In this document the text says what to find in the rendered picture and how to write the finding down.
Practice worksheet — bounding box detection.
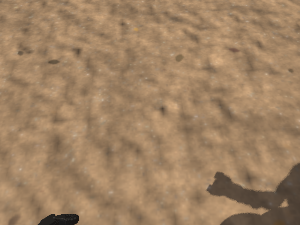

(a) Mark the robot left hand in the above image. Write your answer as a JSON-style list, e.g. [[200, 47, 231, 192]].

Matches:
[[38, 214, 79, 225]]

